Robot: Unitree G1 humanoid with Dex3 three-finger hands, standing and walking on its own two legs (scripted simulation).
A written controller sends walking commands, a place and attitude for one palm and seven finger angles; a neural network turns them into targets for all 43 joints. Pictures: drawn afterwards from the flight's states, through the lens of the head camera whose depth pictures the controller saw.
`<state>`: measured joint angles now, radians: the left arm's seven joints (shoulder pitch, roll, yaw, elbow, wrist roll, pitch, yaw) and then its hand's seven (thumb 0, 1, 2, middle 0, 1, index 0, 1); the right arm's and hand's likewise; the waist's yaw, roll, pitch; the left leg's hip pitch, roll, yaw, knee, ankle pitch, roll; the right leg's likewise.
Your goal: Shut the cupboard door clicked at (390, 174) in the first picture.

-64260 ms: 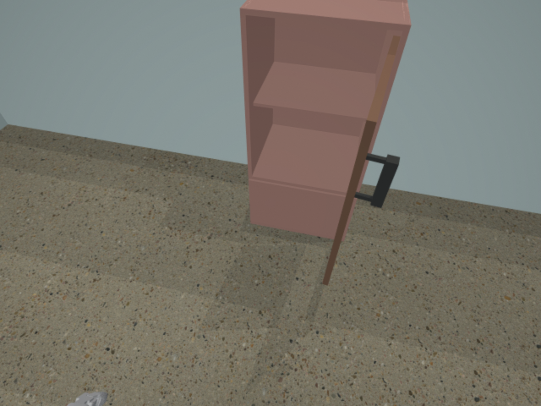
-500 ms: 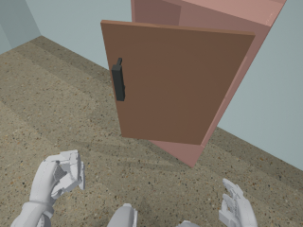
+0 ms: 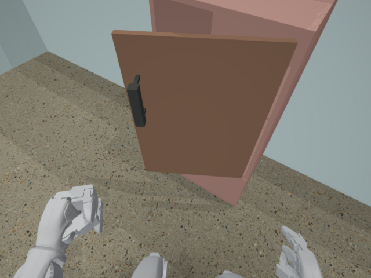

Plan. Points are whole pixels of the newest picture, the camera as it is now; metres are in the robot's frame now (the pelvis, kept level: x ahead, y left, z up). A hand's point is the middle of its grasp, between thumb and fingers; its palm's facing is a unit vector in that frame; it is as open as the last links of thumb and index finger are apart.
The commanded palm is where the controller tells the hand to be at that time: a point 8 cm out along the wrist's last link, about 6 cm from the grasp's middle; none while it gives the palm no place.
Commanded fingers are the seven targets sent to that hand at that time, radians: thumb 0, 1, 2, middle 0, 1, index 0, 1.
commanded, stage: bring the fist close to the handle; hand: left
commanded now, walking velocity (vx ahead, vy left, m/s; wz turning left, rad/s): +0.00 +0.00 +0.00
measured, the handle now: (139, 101) +0.54 +0.16 +0.06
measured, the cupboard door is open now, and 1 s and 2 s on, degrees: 29 29 27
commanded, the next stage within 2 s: push the door shut along its arc in 1.50 s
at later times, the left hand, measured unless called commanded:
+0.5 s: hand (114, 177) +0.30 +0.17 +0.06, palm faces -0.06 -1.00 -0.02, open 3.1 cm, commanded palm +0.29 +0.22 +0.07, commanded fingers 0.00 0.90 0.90 -1.30 -1.50 -1.30 -1.50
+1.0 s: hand (142, 137) +0.41 +0.13 +0.07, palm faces -0.04 -1.00 -0.02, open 3.1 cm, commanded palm +0.40 +0.18 +0.07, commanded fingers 0.00 0.90 0.90 -1.30 -1.50 -1.30 -1.50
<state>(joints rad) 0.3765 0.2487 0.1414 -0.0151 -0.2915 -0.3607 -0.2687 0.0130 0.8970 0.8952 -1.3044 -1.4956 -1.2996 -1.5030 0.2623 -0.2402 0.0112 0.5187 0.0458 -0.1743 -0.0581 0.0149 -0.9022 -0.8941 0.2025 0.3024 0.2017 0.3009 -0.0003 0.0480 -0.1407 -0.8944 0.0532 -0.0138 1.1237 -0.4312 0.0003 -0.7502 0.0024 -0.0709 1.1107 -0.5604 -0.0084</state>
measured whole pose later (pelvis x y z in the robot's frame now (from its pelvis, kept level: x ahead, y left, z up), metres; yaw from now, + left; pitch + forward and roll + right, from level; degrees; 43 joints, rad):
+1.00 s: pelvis +0.00 +0.01 +0.00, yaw -1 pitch +15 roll -2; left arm -0.45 0.21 0.13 0.69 -0.14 -0.36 -0.07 0.01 0.90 0.90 -1.31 -1.50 -1.30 -1.50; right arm 0.28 -0.24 0.01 0.63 0.02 -0.07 -0.01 0.01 -0.90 -0.89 0.20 0.30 0.20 0.30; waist -0.06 0.03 -0.13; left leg -0.93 0.05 0.02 1.08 -0.41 0.01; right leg -0.81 0.00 -0.04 1.08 -0.53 0.01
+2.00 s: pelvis +0.00 +0.00 -0.01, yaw -2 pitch +19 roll -2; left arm -0.80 0.33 0.25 1.09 -0.12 -0.43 -0.20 0.01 0.90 0.90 -1.33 -1.50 -1.31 -1.50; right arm 0.33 -0.25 0.00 0.66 0.02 -0.01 0.01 0.01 -0.90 -0.89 0.20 0.30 0.20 0.30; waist -0.12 0.04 -0.14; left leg -1.06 0.06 0.01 1.14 -0.41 0.01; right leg -0.94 0.01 -0.04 1.15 -0.54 0.00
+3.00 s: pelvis -0.01 +0.01 -0.05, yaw -5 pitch +30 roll -5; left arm -1.37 0.61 0.30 1.35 0.02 -0.22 -0.34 0.01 0.90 0.90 -1.30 -1.50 -1.30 -1.50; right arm 0.41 -0.26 0.04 0.67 -0.02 -0.06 0.01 0.00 -0.90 -0.89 0.20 0.30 0.20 0.30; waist -0.30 0.08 -0.11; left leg -1.40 0.10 -0.01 1.33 -0.45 0.02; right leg -1.26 0.05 -0.05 1.29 -0.56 0.01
